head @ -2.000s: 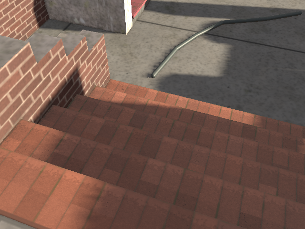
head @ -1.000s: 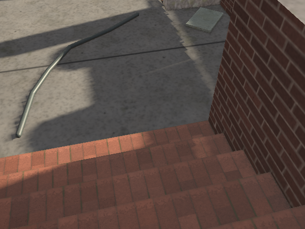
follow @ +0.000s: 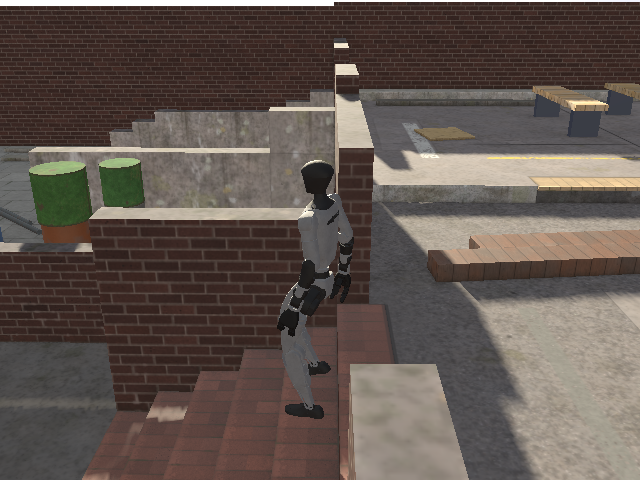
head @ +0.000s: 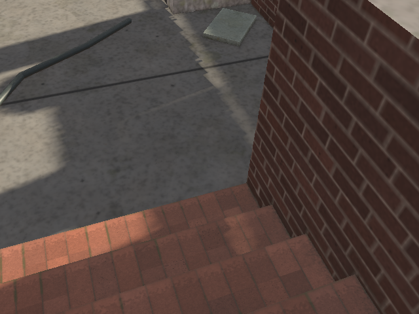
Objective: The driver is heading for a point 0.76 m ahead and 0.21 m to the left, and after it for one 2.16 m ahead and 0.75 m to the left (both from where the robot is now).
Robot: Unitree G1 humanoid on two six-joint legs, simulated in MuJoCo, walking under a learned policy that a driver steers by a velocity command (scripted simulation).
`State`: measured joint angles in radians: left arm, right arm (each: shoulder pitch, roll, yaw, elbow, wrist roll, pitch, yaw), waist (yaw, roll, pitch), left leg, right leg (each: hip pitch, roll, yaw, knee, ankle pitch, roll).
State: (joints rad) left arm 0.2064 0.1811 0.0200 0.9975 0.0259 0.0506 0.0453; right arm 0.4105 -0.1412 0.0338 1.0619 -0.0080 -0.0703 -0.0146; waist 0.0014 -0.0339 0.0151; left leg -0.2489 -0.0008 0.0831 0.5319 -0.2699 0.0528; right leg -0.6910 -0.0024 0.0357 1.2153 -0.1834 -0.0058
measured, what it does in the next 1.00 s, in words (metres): goes down, turning left: right foot, then left foot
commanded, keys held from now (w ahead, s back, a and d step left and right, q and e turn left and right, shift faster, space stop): no key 0.12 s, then q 0.42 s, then w+q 0.30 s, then w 0.16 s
